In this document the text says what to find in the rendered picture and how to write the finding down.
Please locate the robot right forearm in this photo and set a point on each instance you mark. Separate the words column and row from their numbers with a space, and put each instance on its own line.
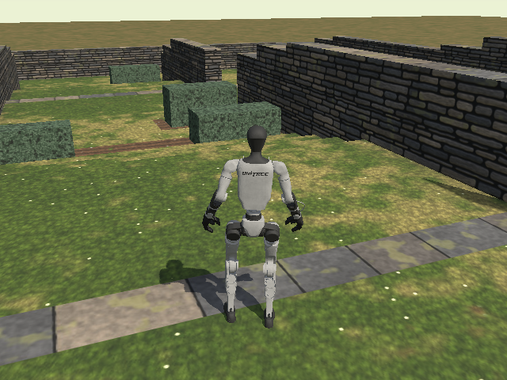
column 293, row 208

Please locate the left robot upper arm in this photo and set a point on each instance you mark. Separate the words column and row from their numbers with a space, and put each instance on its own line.
column 225, row 179

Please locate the robot left hand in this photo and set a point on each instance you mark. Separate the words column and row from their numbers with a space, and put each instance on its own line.
column 212, row 221

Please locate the right robot upper arm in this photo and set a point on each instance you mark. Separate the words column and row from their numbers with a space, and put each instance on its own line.
column 285, row 184

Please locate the robot right foot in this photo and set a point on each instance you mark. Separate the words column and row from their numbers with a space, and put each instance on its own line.
column 269, row 320

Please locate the robot left forearm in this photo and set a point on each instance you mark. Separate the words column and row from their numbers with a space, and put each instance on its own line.
column 212, row 207

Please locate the right robot thigh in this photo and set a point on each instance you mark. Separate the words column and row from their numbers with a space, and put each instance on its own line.
column 271, row 240

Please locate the robot right hand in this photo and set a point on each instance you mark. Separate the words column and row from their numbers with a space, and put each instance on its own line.
column 298, row 221

